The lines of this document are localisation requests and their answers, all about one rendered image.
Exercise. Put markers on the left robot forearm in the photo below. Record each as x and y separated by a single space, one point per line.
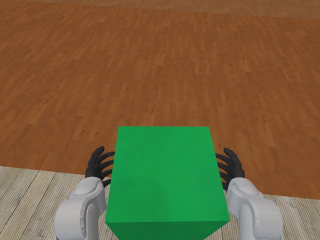
77 217

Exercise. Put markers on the robot right hand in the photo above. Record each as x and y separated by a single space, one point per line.
233 170

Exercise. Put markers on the right robot forearm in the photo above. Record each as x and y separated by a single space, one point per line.
259 218

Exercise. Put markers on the robot left hand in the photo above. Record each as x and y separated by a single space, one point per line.
95 167

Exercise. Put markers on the carton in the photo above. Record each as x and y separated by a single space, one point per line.
165 184

